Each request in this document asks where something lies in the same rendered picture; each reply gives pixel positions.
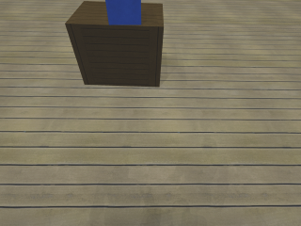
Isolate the pedestal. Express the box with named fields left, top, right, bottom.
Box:
left=65, top=1, right=164, bottom=88

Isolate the carton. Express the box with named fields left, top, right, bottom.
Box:
left=105, top=0, right=142, bottom=25

